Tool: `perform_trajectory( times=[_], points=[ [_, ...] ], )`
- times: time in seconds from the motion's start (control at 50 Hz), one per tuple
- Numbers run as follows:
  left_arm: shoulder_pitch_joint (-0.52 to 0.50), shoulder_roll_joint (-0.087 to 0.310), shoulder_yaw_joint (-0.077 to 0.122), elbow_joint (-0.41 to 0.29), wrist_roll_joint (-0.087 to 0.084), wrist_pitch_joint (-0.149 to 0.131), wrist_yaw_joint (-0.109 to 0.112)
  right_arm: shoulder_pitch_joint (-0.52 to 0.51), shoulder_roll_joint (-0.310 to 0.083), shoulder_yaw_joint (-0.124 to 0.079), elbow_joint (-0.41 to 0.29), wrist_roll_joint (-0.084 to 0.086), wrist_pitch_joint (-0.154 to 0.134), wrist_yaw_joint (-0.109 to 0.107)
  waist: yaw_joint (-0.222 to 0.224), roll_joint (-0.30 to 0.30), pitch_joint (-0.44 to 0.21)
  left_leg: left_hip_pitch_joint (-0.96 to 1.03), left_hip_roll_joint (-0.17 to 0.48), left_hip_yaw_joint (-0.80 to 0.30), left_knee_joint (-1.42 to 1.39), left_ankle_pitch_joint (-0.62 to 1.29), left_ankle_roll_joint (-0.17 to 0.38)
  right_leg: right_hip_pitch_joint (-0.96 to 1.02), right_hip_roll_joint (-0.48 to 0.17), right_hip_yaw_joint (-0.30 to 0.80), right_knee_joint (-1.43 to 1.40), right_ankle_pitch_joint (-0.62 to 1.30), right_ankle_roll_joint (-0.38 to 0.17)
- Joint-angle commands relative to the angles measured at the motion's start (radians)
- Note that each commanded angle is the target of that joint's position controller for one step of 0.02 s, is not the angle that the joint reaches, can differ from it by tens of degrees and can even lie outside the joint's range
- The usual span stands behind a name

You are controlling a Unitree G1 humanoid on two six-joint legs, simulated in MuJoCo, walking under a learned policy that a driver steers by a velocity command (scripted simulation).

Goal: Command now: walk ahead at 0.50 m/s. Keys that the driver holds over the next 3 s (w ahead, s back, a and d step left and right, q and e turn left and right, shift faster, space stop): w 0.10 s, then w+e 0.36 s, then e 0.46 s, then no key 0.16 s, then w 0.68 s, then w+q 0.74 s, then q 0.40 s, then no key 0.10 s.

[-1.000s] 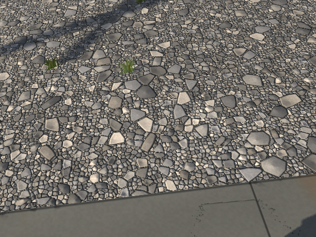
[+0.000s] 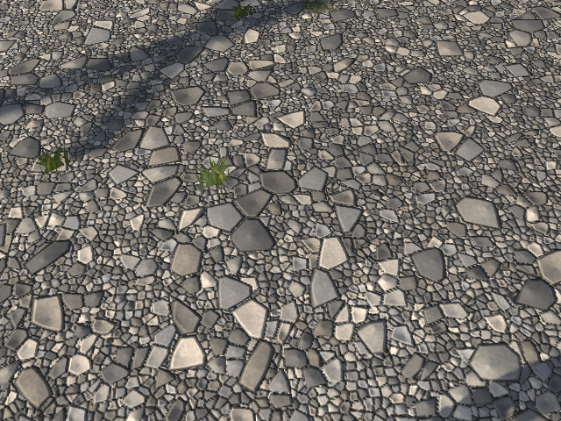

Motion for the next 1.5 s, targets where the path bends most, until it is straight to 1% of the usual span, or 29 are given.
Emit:
perform_trajectory(
  times=[0.02, 0.16, 0.26, 0.3, 0.34, 0.36, 0.38, 0.4, 0.44, 0.48, 0.56, 0.68, 0.78, 0.82, 0.84, 0.86, 0.88, 0.92, 0.96, 1.04, 1.16, 1.24, 1.3, 1.32, 1.34, 1.36, 1.4, 1.44, 1.5],
  points=[
    [0.049, 0.098, 0.013, -0.018, -0.005, -0.027, 0.002, 0.033, -0.038, -0.007, -0.031, -0.007, 0.018, 0.010, -0.028, -0.069, 0.012, -0.097, 0.052, 0.007, -0.060, 0.088, -0.029, 0.013, -0.277, 0.244, -0.249, 0.113, -0.115],
    [0.182, 0.092, 0.002, 0.026, -0.007, -0.020, 0.007, -0.238, -0.025, 0.006, -0.119, 0.007, 0.012, 0.013, 0.045, -0.079, 0.046, -0.152, 0.025, 0.066, -0.402, 0.279, -0.063, 0.126, -0.240, 0.192, -0.231, 0.295, -0.087],
    [0.217, 0.118, 0.007, 0.038, 0.007, -0.006, 0.022, -0.329, -0.049, 0.006, -0.170, 0.012, -0.004, 0.007, 0.062, -0.097, 0.042, -0.139, -0.013, 0.057, -0.518, 0.208, -0.050, 0.263, -0.278, 0.251, -0.127, 0.448, -0.102],
    [0.176, 0.136, 0.014, 0.029, 0.012, -0.003, 0.026, -0.262, -0.072, -0.002, -0.163, 0.016, -0.017, 0.001, 0.017, -0.109, 0.018, -0.014, -0.041, 0.054, -0.576, 0.132, -0.026, 0.257, -0.280, 0.258, -0.049, 0.561, -0.079],
    [0.133, 0.141, 0.017, 0.017, 0.003, -0.003, 0.019, 0.000, -0.122, -0.027, -0.087, 0.005, -0.039, -0.018, -0.097, -0.067, -0.120, 0.348, -0.061, 0.057, -0.674, 0.152, 0.017, 0.160, -0.211, 0.212, 0.239, 0.619, -0.041],
    [0.123, 0.097, 0.006, -0.023, -0.010, -0.007, 0.014, 0.177, -0.205, -0.050, -0.067, -0.024, -0.048, -0.035, -0.153, 0.027, -0.267, 0.616, 0.160, -0.163, -0.685, 0.045, 0.064, -0.030, -0.146, 0.171, 0.523, 0.323, -0.022],
    [0.239, -0.006, -0.009, -0.050, -0.047, 0.001, 0.017, 0.182, -0.293, -0.072, -0.075, -0.030, -0.037, -0.031, -0.087, 0.264, -0.384, 0.835, 0.412, -0.586, -0.789, -0.018, 0.169, -0.365, 0.014, 0.093, 0.823, -0.356, 0.012],
    [0.195, 0.107, 0.017, -0.030, -0.016, 0.015, 0.024, 0.108, -0.200, -0.056, -0.094, -0.008, -0.022, -0.026, -0.070, 0.097, -0.305, 0.731, 0.370, -0.602, -0.827, -0.096, 0.152, -0.430, -0.053, 0.177, 0.911, -0.333, -0.005],
    [0.101, 0.075, 0.021, -0.046, -0.010, 0.019, 0.010, -0.016, -0.086, -0.025, -0.105, 0.000, -0.028, -0.022, -0.024, 0.011, -0.093, 0.481, 0.286, -0.311, -0.883, 0.012, 0.103, -0.417, -0.129, 0.177, 0.865, -0.177, 0.002],
    [0.090, 0.055, 0.026, -0.051, 0.012, 0.044, -0.005, -0.021, -0.054, -0.015, -0.088, 0.008, -0.039, -0.032, 0.013, 0.053, -0.034, 0.362, 0.224, -0.143, -0.915, 0.191, 0.066, -0.365, -0.156, 0.162, 0.823, -0.140, 0.025],
    [0.047, 0.029, 0.027, -0.084, 0.017, 0.081, -0.012, 0.031, -0.075, -0.019, -0.065, 0.022, -0.067, -0.035, 0.048, 0.058, -0.044, 0.353, 0.217, 0.054, -0.861, 0.732, 0.080, -0.385, -0.141, 0.119, 0.779, -0.092, 0.064],
    [-0.141, 0.017, 0.001, -0.172, 0.017, 0.085, -0.040, 0.030, -0.111, -0.026, -0.065, 0.024, -0.044, -0.046, 0.015, 0.087, -0.039, 0.336, 0.172, 0.229, -0.821, 0.735, 0.069, -0.278, -0.111, 0.021, 0.387, 0.130, 0.064],
    [-0.109, 0.078, 0.019, -0.196, 0.032, 0.081, -0.037, 0.045, -0.154, -0.048, -0.068, 0.029, -0.008, -0.058, 0.023, 0.086, -0.082, 0.437, 0.225, 0.226, -0.597, 0.782, 0.045, -0.188, -0.069, 0.005, 0.261, -0.024, 0.001],
    [0.031, 0.138, 0.044, -0.165, 0.043, 0.052, -0.017, 0.079, -0.166, -0.055, -0.076, 0.027, 0.015, -0.053, 0.088, -0.062, -0.176, 0.351, 0.160, 0.259, -0.229, 0.544, -0.028, 0.030, -0.081, 0.084, 0.091, 0.253, -0.054],
    [0.024, 0.263, 0.072, -0.180, 0.035, 0.047, -0.002, 0.146, -0.085, -0.040, -0.122, 0.012, 0.025, -0.044, 0.017, -0.275, -0.240, 0.086, 0.029, 0.273, 0.067, -0.273, -0.077, 0.228, -0.372, 0.423, 0.164, 0.873, -0.151],
    [0.075, 0.299, 0.087, -0.191, -0.013, 0.068, 0.000, 0.138, -0.086, -0.035, -0.143, 0.018, 0.046, -0.044, 0.062, -0.261, -0.369, -0.060, -0.093, 0.082, 0.245, -0.449, -0.100, 0.308, -0.470, 0.659, 0.087, 0.826, -0.318],
    [0.038, 0.260, 0.081, -0.209, -0.021, 0.084, 0.005, 0.092, -0.101, -0.035, -0.142, 0.013, 0.056, -0.045, 0.059, -0.119, -0.306, -0.105, -0.037, 0.008, 0.260, -0.387, -0.102, 0.245, -0.447, 0.599, 0.036, 0.601, -0.304],
    [-0.081, 0.163, 0.053, -0.221, -0.011, 0.100, 0.018, -0.010, -0.096, -0.034, -0.157, 0.013, 0.054, -0.050, 0.020, -0.056, -0.111, -0.119, 0.004, -0.014, 0.141, -0.222, -0.098, 0.043, -0.331, 0.483, -0.033, 0.355, -0.218],
    [-0.121, 0.114, 0.037, -0.231, -0.007, 0.098, 0.023, 0.036, -0.100, -0.036, -0.141, -0.006, 0.074, -0.050, -0.012, -0.079, -0.123, -0.029, 0.002, -0.007, 0.071, -0.156, -0.094, -0.026, -0.273, 0.403, -0.052, 0.337, -0.166],
    [-0.100, 0.143, 0.040, -0.219, 0.006, 0.079, 0.014, 0.050, -0.073, -0.030, -0.133, 0.009, 0.099, -0.047, -0.014, -0.084, -0.160, 0.033, -0.021, -0.004, -0.034, -0.128, -0.093, -0.049, -0.245, 0.369, -0.075, 0.272, -0.136],
    [-0.066, 0.159, 0.038, -0.192, 0.011, 0.097, 0.014, 0.005, -0.093, -0.031, -0.147, 0.000, 0.095, -0.025, 0.014, -0.163, -0.128, 0.067, -0.042, 0.025, -0.238, -0.148, -0.092, -0.058, -0.244, 0.473, -0.224, -0.408, -0.116],
    [-0.073, 0.166, 0.039, -0.171, 0.007, 0.098, 0.012, 0.077, -0.074, -0.025, -0.117, 0.006, 0.070, -0.019, -0.013, -0.147, -0.085, 0.231, -0.086, 0.068, -0.426, -0.214, -0.041, -0.137, -0.238, 0.457, -0.243, -0.466, -0.098],
    [-0.130, 0.139, 0.038, -0.177, -0.007, 0.106, 0.019, 0.244, -0.053, -0.019, -0.045, 0.010, 0.053, -0.036, -0.093, -0.093, -0.005, 0.459, -0.108, 0.113, -0.797, -0.104, 0.038, -0.286, -0.168, 0.384, -0.155, -0.508, -0.037],
    [-0.156, 0.086, 0.027, -0.198, -0.013, 0.102, 0.019, 0.302, -0.084, -0.020, -0.024, 0.000, 0.041, -0.048, -0.102, 0.042, 0.016, 0.565, 0.020, -0.073, -0.933, -0.240, 0.073, -0.436, -0.089, 0.303, 0.057, -0.470, 0.011],
    [-0.150, 0.001, 0.003, -0.219, -0.024, 0.086, 0.015, 0.279, -0.136, -0.024, -0.043, 0.005, 0.031, -0.052, -0.077, 0.212, -0.003, 0.608, 0.293, -0.440, -1.048, -0.492, 0.118, -0.572, 0.032, 0.128, 0.352, -0.362, 0.042],
    [-0.208, 0.082, 0.020, -0.234, 0.009, 0.073, 0.007, 0.215, -0.185, -0.043, -0.040, 0.006, 0.028, -0.052, -0.050, 0.108, 0.128, 0.406, 0.340, -0.554, -1.111, -0.576, 0.164, -0.627, -0.003, 0.199, 0.429, -0.196, 0.044],
    [-0.131, 0.120, 0.032, -0.197, 0.019, 0.055, -0.024, 0.090, -0.154, -0.040, -0.061, 0.019, 0.002, -0.042, 0.038, 0.062, 0.100, 0.380, 0.234, -0.389, -1.092, -0.392, 0.107, -0.560, -0.036, 0.217, 0.523, -0.057, 0.058],
    [-0.106, 0.120, 0.035, -0.166, 0.035, 0.055, -0.035, 0.117, -0.123, -0.035, -0.049, 0.026, -0.017, -0.032, 0.027, 0.073, 0.043, 0.419, 0.161, -0.252, -1.068, -0.252, 0.086, -0.538, -0.056, 0.150, 0.597, -0.016, 0.082],
    [-0.211, 0.071, 0.019, -0.195, 0.029, 0.057, -0.038, 0.227, -0.088, -0.029, -0.003, 0.022, -0.032, -0.025, -0.028, 0.070, 0.058, 0.480, 0.145, -0.195, -1.059, -0.115, 0.109, -0.603, -0.105, 0.101, 0.576, 0.029, 0.109]
  ],
)
Next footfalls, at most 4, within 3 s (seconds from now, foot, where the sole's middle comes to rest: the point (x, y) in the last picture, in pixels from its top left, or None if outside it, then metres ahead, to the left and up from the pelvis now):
0.34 left None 0.37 0.12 -0.78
0.82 right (350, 417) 0.49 -0.11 -0.78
1.32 left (269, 420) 0.49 0.08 -0.78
1.76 right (408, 368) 0.61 -0.26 -0.78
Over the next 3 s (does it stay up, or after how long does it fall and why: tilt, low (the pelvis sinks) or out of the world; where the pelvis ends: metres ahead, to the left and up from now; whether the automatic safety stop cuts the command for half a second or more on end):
stays up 1.07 -0.34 -0.01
